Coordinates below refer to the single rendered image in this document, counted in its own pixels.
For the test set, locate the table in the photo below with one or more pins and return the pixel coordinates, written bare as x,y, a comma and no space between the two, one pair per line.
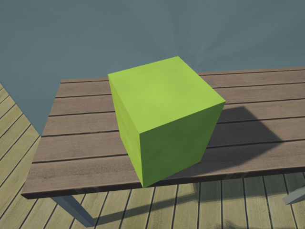
260,132

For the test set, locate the carton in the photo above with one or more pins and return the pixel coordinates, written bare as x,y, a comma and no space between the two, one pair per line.
166,114

